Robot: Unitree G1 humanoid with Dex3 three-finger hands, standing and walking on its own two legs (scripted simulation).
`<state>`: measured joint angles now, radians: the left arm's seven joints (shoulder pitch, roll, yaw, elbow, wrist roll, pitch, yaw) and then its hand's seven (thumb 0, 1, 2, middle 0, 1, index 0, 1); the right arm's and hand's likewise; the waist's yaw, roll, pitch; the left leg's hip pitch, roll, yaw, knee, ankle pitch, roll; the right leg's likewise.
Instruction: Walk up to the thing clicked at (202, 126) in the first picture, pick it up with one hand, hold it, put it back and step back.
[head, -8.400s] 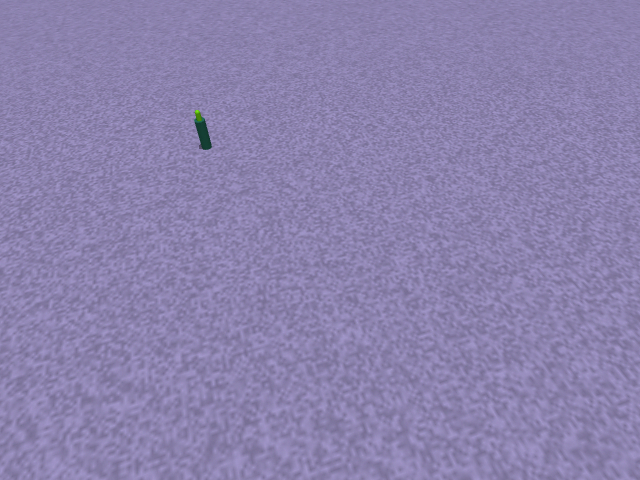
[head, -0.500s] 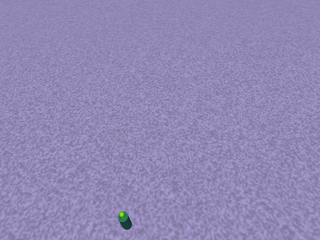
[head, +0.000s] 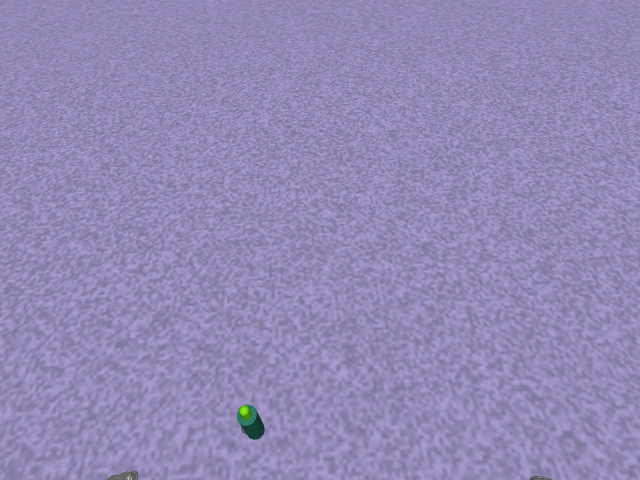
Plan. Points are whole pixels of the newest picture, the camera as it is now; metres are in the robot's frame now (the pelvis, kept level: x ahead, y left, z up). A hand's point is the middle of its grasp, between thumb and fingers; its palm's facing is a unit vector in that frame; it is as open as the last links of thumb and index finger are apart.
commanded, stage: go down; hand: left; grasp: from the side
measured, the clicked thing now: (250, 420) +0.36 +0.22 -0.67
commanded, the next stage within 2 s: none
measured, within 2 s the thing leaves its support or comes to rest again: neither
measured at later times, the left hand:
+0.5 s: hand out of the picture +0.15 +0.28 -0.20, palm faces +0.07 -0.94 -0.32, open 16.7 cm
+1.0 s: hand out of the picture +0.15 +0.32 -0.24, palm faces +0.15 -0.95 -0.28, open 17.5 cm
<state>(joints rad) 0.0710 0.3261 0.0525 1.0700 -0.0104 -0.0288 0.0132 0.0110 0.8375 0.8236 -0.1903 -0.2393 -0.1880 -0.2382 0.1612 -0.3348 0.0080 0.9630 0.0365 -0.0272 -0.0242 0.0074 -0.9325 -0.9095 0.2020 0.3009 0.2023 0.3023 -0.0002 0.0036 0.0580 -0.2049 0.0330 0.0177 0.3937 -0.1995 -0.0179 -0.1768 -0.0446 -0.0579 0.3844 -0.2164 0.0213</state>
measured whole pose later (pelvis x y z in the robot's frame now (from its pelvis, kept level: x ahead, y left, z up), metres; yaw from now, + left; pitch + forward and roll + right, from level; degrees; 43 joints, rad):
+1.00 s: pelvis -0.03 +0.01 -0.13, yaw -1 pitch +22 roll -3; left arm 0.17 0.43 0.41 0.56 -0.05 0.02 -0.22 0.00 -0.58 0.00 -0.10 -0.03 -0.10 -0.03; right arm 0.18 -0.26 0.00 0.55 -0.02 -0.21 -0.07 0.01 -0.92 -0.90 0.20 0.30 0.20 0.30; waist -0.02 -0.02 -0.14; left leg -1.17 0.06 -0.03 1.34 -0.57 -0.01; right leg -1.11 -0.04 -0.05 1.30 -0.57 0.02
